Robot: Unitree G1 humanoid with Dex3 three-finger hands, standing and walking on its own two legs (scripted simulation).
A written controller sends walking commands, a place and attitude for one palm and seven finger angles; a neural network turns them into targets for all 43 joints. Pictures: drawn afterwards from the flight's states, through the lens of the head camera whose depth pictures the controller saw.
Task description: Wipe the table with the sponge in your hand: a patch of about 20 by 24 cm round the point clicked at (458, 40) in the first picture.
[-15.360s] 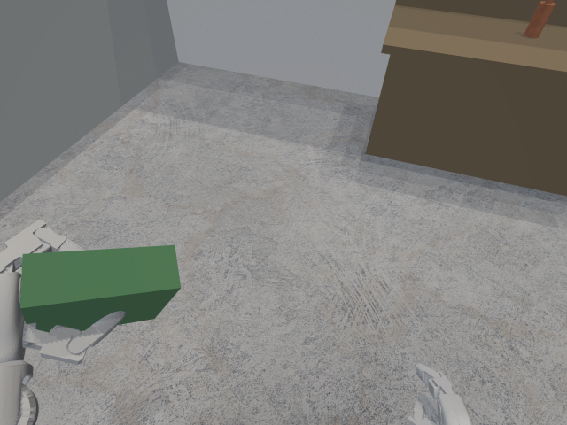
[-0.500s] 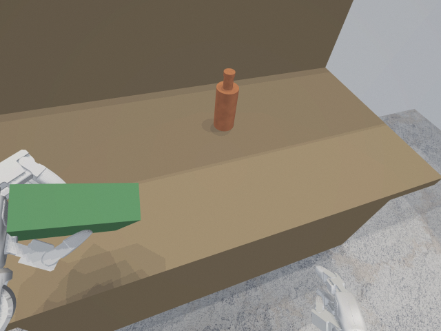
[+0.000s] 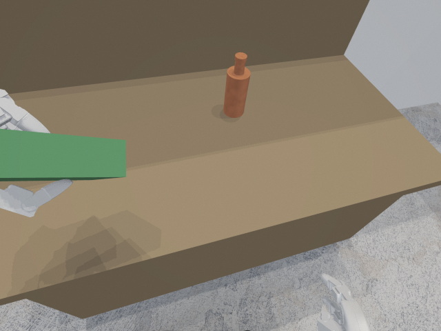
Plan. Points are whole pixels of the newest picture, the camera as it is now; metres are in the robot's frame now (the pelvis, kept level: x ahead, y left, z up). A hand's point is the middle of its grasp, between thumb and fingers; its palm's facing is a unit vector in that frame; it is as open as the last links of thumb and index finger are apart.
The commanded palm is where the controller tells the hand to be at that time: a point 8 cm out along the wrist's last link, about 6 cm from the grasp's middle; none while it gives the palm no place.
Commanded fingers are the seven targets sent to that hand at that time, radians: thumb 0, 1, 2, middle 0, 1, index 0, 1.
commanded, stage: come to a stop and stand still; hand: left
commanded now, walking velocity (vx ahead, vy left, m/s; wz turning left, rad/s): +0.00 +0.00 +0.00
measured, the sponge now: (74, 161) +0.28 +0.25 +0.17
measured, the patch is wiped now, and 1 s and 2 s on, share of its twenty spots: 0.00 0.00 0.00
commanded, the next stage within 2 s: look again from close up in 0.66 s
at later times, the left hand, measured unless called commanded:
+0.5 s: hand (42, 182) +0.24 +0.26 +0.18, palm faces +0.39 -0.84 -0.38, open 9.3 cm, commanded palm +0.18 +0.29 +0.18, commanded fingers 0.00 0.10 1.30 -1.20 -1.60 -1.20 -1.60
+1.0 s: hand (36, 189) +0.23 +0.28 +0.17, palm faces +0.36 -0.85 -0.38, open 9.3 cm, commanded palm +0.17 +0.30 +0.18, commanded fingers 0.00 0.10 1.30 -1.20 -1.60 -1.20 -1.60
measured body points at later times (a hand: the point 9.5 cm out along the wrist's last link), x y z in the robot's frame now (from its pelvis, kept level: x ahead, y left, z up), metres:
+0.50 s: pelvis +0.01 +0.02 +0.00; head +0.05 +0.04 +0.45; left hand +0.21 +0.30 +0.20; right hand +0.20 -0.21 -0.06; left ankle -0.01 +0.11 -0.74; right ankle +0.07 -0.13 -0.74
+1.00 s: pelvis +0.01 +0.03 +0.00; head +0.04 +0.06 +0.45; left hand +0.21 +0.32 +0.19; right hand +0.17 -0.19 -0.07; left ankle -0.01 +0.11 -0.74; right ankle +0.07 -0.13 -0.74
